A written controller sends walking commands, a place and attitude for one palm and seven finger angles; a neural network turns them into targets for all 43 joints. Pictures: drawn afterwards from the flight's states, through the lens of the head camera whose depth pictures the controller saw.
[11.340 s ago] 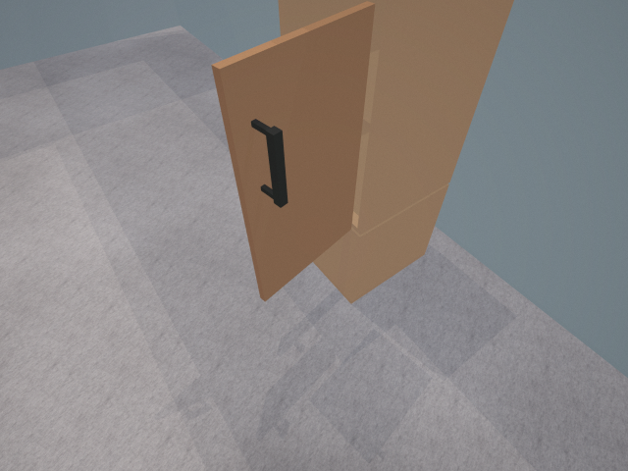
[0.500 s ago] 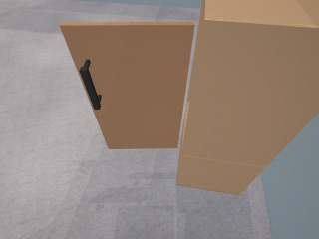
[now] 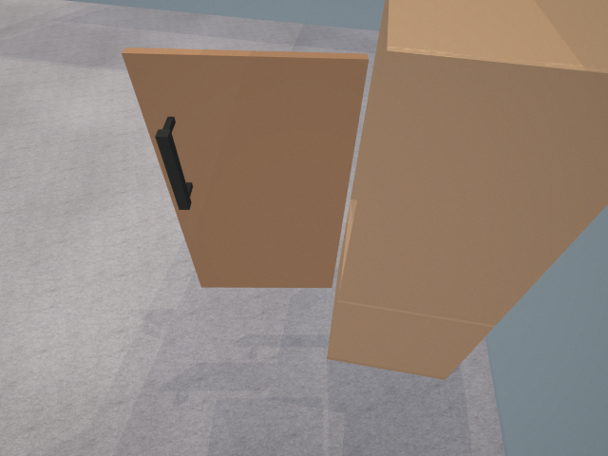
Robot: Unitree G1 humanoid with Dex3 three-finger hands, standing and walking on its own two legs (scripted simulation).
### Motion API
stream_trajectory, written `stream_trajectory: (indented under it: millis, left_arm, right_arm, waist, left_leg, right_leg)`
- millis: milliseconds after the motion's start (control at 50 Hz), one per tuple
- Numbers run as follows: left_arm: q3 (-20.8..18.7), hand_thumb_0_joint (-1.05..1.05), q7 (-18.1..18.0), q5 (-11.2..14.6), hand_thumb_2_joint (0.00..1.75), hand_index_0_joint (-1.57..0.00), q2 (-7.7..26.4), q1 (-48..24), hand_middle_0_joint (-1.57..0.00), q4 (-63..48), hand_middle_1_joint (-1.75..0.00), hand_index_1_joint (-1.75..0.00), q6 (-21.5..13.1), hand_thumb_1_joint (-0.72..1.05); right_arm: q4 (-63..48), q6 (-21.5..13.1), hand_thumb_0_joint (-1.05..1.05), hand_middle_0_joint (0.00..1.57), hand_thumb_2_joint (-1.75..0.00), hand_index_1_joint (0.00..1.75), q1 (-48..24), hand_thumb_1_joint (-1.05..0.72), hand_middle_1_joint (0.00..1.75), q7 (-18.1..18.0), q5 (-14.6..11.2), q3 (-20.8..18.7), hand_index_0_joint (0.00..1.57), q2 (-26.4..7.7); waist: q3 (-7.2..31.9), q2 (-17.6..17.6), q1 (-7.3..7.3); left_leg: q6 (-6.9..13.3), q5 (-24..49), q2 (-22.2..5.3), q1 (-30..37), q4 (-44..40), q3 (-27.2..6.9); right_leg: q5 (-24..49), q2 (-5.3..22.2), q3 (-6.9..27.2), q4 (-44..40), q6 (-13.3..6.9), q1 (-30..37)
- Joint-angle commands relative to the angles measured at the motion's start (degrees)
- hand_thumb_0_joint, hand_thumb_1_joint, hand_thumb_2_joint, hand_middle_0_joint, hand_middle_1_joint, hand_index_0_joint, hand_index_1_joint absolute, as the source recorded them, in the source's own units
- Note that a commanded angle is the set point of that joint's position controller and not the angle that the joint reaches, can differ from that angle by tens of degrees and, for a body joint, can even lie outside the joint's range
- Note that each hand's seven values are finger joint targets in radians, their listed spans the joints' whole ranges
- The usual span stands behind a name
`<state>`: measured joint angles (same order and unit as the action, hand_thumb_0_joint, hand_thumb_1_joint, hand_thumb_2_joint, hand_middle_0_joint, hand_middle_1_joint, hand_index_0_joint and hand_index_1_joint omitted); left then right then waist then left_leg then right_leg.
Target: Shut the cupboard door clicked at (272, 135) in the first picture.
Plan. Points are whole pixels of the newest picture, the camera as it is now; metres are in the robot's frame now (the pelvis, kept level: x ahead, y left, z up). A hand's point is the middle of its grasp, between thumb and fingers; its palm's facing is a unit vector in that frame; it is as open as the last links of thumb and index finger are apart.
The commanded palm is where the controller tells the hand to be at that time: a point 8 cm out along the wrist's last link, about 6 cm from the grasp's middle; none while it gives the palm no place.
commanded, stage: shuffle to correct the standing spot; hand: left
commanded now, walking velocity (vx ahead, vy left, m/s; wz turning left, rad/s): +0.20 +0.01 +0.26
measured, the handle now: (177, 165) +0.52 +0.25 +0.08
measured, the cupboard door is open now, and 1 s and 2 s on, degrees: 100 100 100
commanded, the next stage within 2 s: come to a stop and stand still in 0.26 s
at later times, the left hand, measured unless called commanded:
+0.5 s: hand out of the picture +0.12 +0.18 -0.16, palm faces +0.07 -0.98 -0.19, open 7.4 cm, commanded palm none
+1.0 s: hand out of the picture +0.11 +0.19 -0.18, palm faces +0.13 -0.97 -0.21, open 7.4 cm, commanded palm none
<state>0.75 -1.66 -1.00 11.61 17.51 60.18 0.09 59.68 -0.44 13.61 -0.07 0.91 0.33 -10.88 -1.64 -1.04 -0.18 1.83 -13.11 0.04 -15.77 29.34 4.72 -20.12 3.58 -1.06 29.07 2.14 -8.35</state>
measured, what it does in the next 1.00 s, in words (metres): steps on the spot: right foot, then left foot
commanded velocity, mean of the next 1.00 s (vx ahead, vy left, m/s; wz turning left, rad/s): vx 0.04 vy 0.04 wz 0.02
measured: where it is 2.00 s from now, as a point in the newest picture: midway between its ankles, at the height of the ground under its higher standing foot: outside the picture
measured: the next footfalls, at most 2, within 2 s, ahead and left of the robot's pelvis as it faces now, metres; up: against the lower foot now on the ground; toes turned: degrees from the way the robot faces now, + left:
right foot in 0.58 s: +0.21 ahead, -0.12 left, +0.00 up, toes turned -1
left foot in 0.94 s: +0.08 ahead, +0.10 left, +0.00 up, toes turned +7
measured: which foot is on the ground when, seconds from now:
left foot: down 0.00-0.60, up 0.62-0.92, down 0.94-1.00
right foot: down 0.00-0.24, up 0.26-0.56, down 0.58-0.98, up 1.00-1.00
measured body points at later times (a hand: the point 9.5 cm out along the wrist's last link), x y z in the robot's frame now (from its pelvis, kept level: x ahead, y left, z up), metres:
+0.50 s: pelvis +0.08 +0.00 +0.01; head +0.12 +0.00 +0.46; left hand +0.12 +0.23 -0.15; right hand +0.06 -0.21 -0.15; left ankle +0.04 +0.09 -0.73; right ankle +0.12 -0.12 -0.68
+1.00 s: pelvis +0.07 -0.01 -0.01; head +0.08 +0.02 +0.44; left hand +0.10 +0.24 -0.17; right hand +0.14 -0.25 -0.14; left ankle +0.04 +0.10 -0.74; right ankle +0.16 -0.12 -0.73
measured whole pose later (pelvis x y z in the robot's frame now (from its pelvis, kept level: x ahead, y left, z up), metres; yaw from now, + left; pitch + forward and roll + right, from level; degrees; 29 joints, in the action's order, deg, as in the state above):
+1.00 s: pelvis +0.07 -0.01 -0.01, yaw +4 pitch +0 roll +1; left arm -2.9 -2.0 -1.1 12.7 12.3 55.7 3.0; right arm 56.4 0.5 13.4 -0.5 1.4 -1.9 -9.4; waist -2.4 -4.5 -0.8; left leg 1.0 -18.1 0.0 -13.0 31.9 4.4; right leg -17.4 2.7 -3.1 36.5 -0.6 -24.7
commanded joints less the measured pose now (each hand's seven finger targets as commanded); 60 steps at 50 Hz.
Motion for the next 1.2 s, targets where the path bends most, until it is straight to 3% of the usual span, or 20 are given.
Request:
stream_trajectory:
  millis: [0, 100, 160, 180, 200, 220, 240, 300, 460, 540, 580, 640, 700, 800, 880, 900, 940, 960, 1040, 1180]
  left_arm:
    - [-2.1, 0.0, 0.4, -0.6, 0.9, -0.2, 6.6, 5.1, -0.2, -1.6, -0.3, -0.3, -0.6, 0.9]
    - [-3.9, 0.0, 0.0, -0.6, 0.9, -0.2, 9.9, 8.9, -0.2, -1.2, -0.3, -0.3, -1.7, 0.9]
    - [-3.8, 0.0, 0.0, -0.8, 0.9, -0.2, 9.0, 6.5, -0.2, -1.5, -0.3, -0.3, -2.2, 0.9]
    - [-3.5, 0.0, 0.2, -0.5, 0.9, -0.2, 7.4, 5.4, -0.2, -1.8, -0.3, -0.3, -2.1, 0.9]
    - [-2.9, 0.0, 0.5, 0.0, 0.9, -0.2, 4.6, 5.2, -0.2, -2.9, -0.3, -0.3, -2.0, 0.9]
    - [-2.3, 0.0, 0.3, -0.1, 0.9, -0.2, 3.0, 2.3, -0.2, -4.8, -0.3, -0.3, -2.4, 0.9]
    - [-2.7, 0.0, 0.1, -0.4, 0.9, -0.2, 4.2, -0.5, -0.2, -5.4, -0.3, -0.3, -2.4, 0.9]
    - [-2.8, 0.0, 1.1, -0.3, 0.9, -0.2, 2.2, -1.4, -0.2, -3.9, -0.3, -0.3, -2.3, 0.9]
    - [-2.4, 0.0, 0.8, 0.1, 0.9, -0.2, -1.1, -2.2, -0.2, -4.5, -0.3, -0.3, -0.6, 0.9]
    - [-3.3, 0.0, -0.1, -0.2, 0.9, -0.2, 4.1, 2.8, -0.2, -3.3, -0.3, -0.3, -1.9, 0.9]
    - [-4.0, 0.0, -0.6, -0.2, 0.9, -0.2, 9.6, 2.7, -0.2, -3.9, -0.3, -0.3, -2.0, 0.9]
    - [-4.3, 0.0, -1.2, -0.5, 0.9, -0.2, 8.3, 0.2, -0.2, -5.1, -0.3, -0.3, -1.5, 0.9]
    - [-4.7, 0.0, -1.3, -0.7, 0.9, -0.2, 7.8, -3.2, -0.2, -7.0, -0.3, -0.3, -0.8, 0.9]
    - [-5.8, 0.0, -1.0, -1.3, 0.9, -0.2, 9.6, -4.1, -0.2, -8.7, -0.3, -0.3, 0.0, 0.9]
    - [-5.7, 0.0, -0.7, -0.8, 0.9, -0.2, 9.5, -6.2, -0.2, -9.0, -0.3, -0.3, 0.9, 0.9]
    - [-5.3, 0.0, -0.5, -0.5, 0.9, -0.2, 8.0, -6.5, -0.2, -9.0, -0.3, -0.3, 1.2, 0.9]
    - [-4.0, 0.0, 0.1, 0.2, 0.9, -0.2, 1.9, -6.1, -0.2, -10.1, -0.3, -0.3, 1.8, 0.9]
    - [-3.9, 0.0, 0.2, 0.0, 0.9, -0.2, 2.2, -7.3, -0.2, -10.3, -0.3, -0.3, 1.7, 0.9]
    - [-3.7, 0.0, 1.4, -0.9, 0.9, -0.2, 1.3, -1.8, -0.2, -5.7, -0.3, -0.3, 1.3, 0.9]
    - [-2.4, 0.0, 1.0, 0.3, 0.9, -0.2, -0.5, -2.2, -0.2, -4.1, -0.3, -0.3, -0.6, 0.9]
  right_arm:
    - [-3.2, -0.1, 0.0, 0.2, -0.9, 0.3, 0.5, -0.9, 0.3, -0.2, 0.2, -1.9, 0.2, -7.0]
    - [-6.1, -0.6, 0.0, 0.2, -0.9, 0.3, -3.0, -0.9, 0.3, 0.6, 0.4, -1.7, 0.2, -3.9]
    - [-4.3, -1.7, 0.0, 0.2, -0.9, 0.3, 2.2, -0.9, 0.3, 0.7, 0.0, -1.5, 0.2, -2.8]
    - [-2.1, -2.2, 0.0, 0.2, -0.9, 0.3, 8.0, -0.9, 0.3, 0.5, 0.1, -1.7, 0.2, -4.4]
    - [0.1, -2.6, 0.0, 0.2, -0.9, 0.3, 14.8, -0.9, 0.3, -0.2, 0.7, -2.8, 0.2, -9.2]
    - [1.5, -2.5, 0.0, 0.2, -0.9, 0.3, 20.5, -0.9, 0.3, -0.9, 0.7, -3.0, 0.2, -10.8]
    - [2.2, -2.4, 0.0, 0.2, -0.9, 0.3, 20.9, -0.9, 0.3, -1.5, 0.6, -2.6, 0.2, -10.5]
    - [-0.1, -3.3, 0.0, 0.2, -0.9, 0.3, 12.9, -0.9, 0.3, -1.7, 0.4, -1.5, 0.2, -6.2]
    - [-0.3, -3.1, 0.0, 0.2, -0.9, 0.3, 7.8, -0.9, 0.3, -2.4, 0.6, -1.1, 0.2, -4.8]
    - [0.3, -2.0, 0.0, 0.2, -0.9, 0.3, 7.8, -0.9, 0.3, -1.8, -0.2, -1.9, 0.2, -3.7]
    - [-0.1, -0.9, 0.0, 0.2, -0.9, 0.3, 12.5, -0.9, 0.3, -1.6, -0.8, -2.2, 0.2, -0.9]
    - [-0.7, 1.2, 0.0, 0.2, -0.9, 0.3, 8.6, -0.9, 0.3, -1.9, -0.5, -2.4, 0.2, 0.4]
    - [-1.1, 1.8, 0.0, 0.2, -0.9, 0.3, 6.2, -0.9, 0.3, -1.1, -0.5, -2.9, 0.2, -0.4]
    - [-3.4, 2.0, 0.0, 0.2, -0.9, 0.3, 4.1, -0.9, 0.3, -0.3, -0.2, -3.0, 0.2, -0.2]
    - [-2.0, 1.3, 0.0, 0.2, -0.9, 0.3, 10.0, -0.9, 0.3, -0.3, -0.3, -2.7, 0.2, 0.2]
    - [-1.4, 1.1, 0.0, 0.2, -0.9, 0.3, 11.7, -0.9, 0.3, -0.4, -0.3, -2.7, 0.2, -0.6]
    - [-3.8, 1.1, 0.0, 0.2, -0.9, 0.3, 8.6, -0.9, 0.3, -0.9, 0.9, -3.5, 0.2, -6.3]
    - [-5.6, 1.1, 0.0, 0.2, -0.9, 0.3, 4.5, -0.9, 0.3, -1.1, 1.3, -3.2, 0.2, -7.2]
    - [-5.3, -0.4, 0.0, 0.2, -0.9, 0.3, 0.3, -0.9, 0.3, -1.7, 0.7, -2.0, 0.2, -4.6]
    - [-0.3, -0.9, 0.0, 0.2, -0.9, 0.3, 8.9, -0.9, 0.3, -2.5, 0.9, -2.0, 0.2, -5.2]
  waist:
    - [-4.6, 0.9, -0.85]
    - [-7.9, -11.4, -2.66]
    - [-5.2, -6.5, 0.58]
    - [-2.4, -0.9, 2.8]
    - [0.5, 12.9, 4.85]
    - [2.0, 19.7, 5.82]
    - [0.3, 19.5, 5.96]
    - [-2.9, 5.2, 2.09]
    - [-1.0, 8.0, -0.44]
    - [2.9, -0.7, -2.75]
    - [6.1, -11.5, -0.63]
    - [5.3, -14.5, -1.5]
    - [4.6, -8.6, -1.06]
    - [5.2, -6.4, -1.78]
    - [5.2, -6.4, 1.37]
    - [4.6, -3.8, 2.15]
    - [-0.8, 17.1, 1.6]
    - [-4.4, 15.6, 0.89]
    - [-4.8, 7.7, -1.91]
    - [0.8, 6.7, 1.29]
  left_leg:
    - [1.7, -16.3, -4.3, -3.5, -7.2, -8.1]
    - [0.1, -10.9, -0.5, -15.5, 13.2, -0.1]
    - [0.6, -6.7, -0.6, -4.7, 2.9, 1.2]
    - [1.6, -0.2, -1.4, 5.8, -1.5, -1.2]
    - [6.0, 6.2, -11.3, 15.5, -5.8, -16.7]
    - [10.0, 15.7, -19.0, 20.9, -12.2, -28.2]
    - [11.5, 21.3, -20.2, 19.3, -12.2, -28.4]
    - [12.2, 25.7, -18.3, 10.1, -12.4, -19.6]
    - [7.9, 34.7, -13.2, 5.8, -11.0, -6.6]
    - [1.5, 14.1, -8.0, 1.7, -1.5, -5.1]
    - [-2.1, -16.4, 0.0, -4.5, 8.4, -1.0]
    - [-2.4, -22.4, -0.8, -5.3, 24.0, -3.7]
    - [-3.1, -17.1, -0.9, -6.9, 28.2, -4.0]
    - [-3.3, -14.1, -0.4, -4.5, 19.0, -2.1]
    - [-2.4, -4.6, 1.4, 9.5, -0.9, 1.4]
    - [-2.1, -3.9, 0.1, 13.6, -6.2, 0.4]
    - [3.8, -15.9, -15.5, 3.8, -19.4, -19.4]
    - [7.6, -16.1, -18.7, -5.3, -22.0, -21.9]
    - [6.6, -8.4, -12.8, -4.8, -19.4, -13.7]
    - [6.7, 22.5, -13.4, 12.2, -10.3, -13.0]
  right_leg:
    - [-11.8, 2.4, 2.2, -6.2, -4.3, -6.2]
    - [-6.7, 14.7, 14.8, -15.0, -10.8, -0.8]
    - [6.4, 11.2, 5.4, -5.9, -8.9, -2.8]
    - [8.6, 6.4, 0.1, 2.7, -6.7, -7.8]
    - [1.1, -0.4, -6.0, 17.8, -3.7, -17.7]
    - [-15.3, -4.1, -5.3, 30.4, -3.4, -26.4]
    - [-15.0, -1.8, -1.2, 37.1, -4.2, -28.1]
    - [-5.9, 1.8, -0.1, 38.9, -3.8, -26.4]
    - [4.2, 0.0, -2.5, 14.6, -2.1, -13.8]
    - [25.3, 2.1, 0.8, -5.0, -1.5, 3.0]
    - [48.2, 18.4, 15.1, -3.9, -11.0, 5.7]
    - [44.2, 19.0, 16.7, -7.6, -16.0, -0.7]
    - [35.3, 16.0, 12.1, -8.5, -14.7, -3.9]
    - [16.1, 14.0, 12.4, -11.0, -13.5, -7.0]
    - [-0.2, 9.7, 9.2, -9.9, -8.8, -15.0]
    - [-5.4, 7.0, 6.7, -7.8, -6.4, -18.0]
    - [-8.8, -2.3, -2.7, 8.7, -1.7, -21.5]
    - [-7.1, -2.2, -1.3, 15.0, -2.2, -18.6]
    - [0.3, -2.4, 0.1, 23.1, -2.6, -15.3]
    - [-2.8, -2.1, -1.9, 0.9, -1.8, -10.8]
